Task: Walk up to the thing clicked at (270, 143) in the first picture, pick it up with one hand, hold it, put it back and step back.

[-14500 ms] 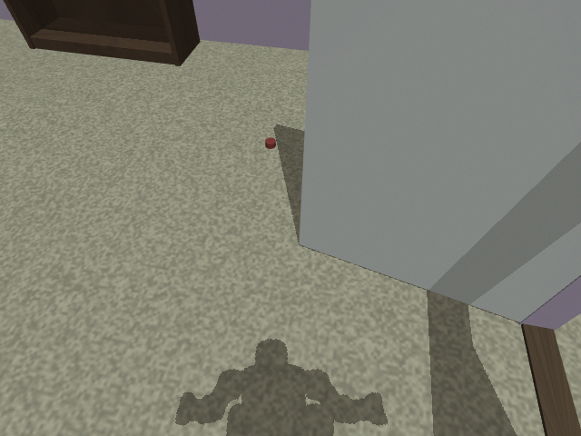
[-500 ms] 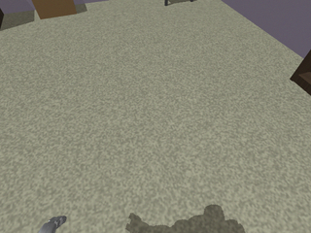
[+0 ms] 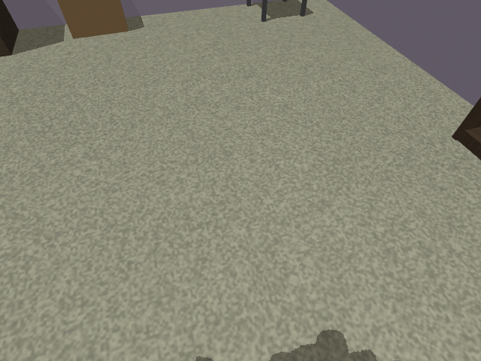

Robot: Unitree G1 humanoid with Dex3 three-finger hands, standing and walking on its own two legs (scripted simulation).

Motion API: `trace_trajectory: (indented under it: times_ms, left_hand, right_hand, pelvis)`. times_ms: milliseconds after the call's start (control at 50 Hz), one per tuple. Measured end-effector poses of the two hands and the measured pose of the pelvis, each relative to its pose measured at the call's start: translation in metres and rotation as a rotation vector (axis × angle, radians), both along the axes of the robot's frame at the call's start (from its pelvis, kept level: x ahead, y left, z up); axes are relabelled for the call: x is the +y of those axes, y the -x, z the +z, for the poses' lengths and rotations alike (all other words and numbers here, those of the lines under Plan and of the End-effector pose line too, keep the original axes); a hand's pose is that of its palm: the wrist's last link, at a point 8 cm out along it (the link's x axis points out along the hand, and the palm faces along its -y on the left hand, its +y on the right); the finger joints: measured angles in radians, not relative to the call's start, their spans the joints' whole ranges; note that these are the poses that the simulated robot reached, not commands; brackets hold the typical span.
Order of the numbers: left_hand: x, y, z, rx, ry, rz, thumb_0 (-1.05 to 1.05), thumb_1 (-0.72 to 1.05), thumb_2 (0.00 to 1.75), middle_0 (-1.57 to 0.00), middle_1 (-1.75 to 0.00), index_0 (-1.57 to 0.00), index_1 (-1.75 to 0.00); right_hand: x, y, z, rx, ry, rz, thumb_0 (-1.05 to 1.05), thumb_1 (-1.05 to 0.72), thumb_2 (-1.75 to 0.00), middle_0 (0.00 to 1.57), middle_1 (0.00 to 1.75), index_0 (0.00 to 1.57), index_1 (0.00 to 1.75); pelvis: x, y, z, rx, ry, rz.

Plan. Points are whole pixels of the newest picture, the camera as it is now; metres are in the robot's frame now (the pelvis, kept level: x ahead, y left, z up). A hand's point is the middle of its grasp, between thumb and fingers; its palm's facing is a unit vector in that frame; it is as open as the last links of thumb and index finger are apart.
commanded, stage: stand
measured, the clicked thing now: out of the picture -0.63 -1.30 -0.77
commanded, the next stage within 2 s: walk up in 0.78 s
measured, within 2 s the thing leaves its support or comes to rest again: neither
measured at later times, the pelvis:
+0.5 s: pelvis +0.01 -0.01 +0.00, yaw +0 degrees
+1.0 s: pelvis -0.01 +0.03 -0.01, yaw -13 degrees
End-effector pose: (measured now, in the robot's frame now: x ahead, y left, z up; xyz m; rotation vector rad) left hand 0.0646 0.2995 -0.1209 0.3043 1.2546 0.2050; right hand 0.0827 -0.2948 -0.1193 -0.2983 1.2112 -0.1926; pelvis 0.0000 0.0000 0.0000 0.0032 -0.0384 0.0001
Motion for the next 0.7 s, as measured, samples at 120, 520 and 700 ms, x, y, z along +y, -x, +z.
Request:
trace_trajectory:
  times_ms: [120,520,700]
  left_hand:
    - [0.0,0.004,0.001,0.013,-0.004,0.006,0.01,0.9,0.89,-0.21,-0.3,-0.2,-0.3]
    - [-0.011,-0.029,0.004,-0.044,0.0,-0.021,0.01,0.9,0.89,-0.21,-0.3,-0.2,-0.3]
    - [-0.013,-0.036,0.006,-0.059,-0.002,-0.026,0.01,0.9,0.89,-0.21,-0.3,-0.2,-0.3]
  right_hand:
    - [0.002,0.0,-0.003,0.013,-0.011,0.001,0.01,-0.9,-0.9,0.2,0.3,0.2,0.3]
    - [-0.01,-0.001,-0.002,0.026,0.002,-0.019,0.01,-0.9,-0.9,0.2,0.3,0.2,0.3]
    - [-0.013,-0.004,0.0,0.017,0.008,-0.021,0.01,-0.91,-0.9,0.2,0.3,0.2,0.3]
  pelvis:
    - [-0.001,-0.004,0.0,0.004,0.0,0.001]
    - [-0.008,-0.014,0.001,0.004,0.0,0.001]
    - [-0.009,-0.015,0.001,0.0,0.002,0.003]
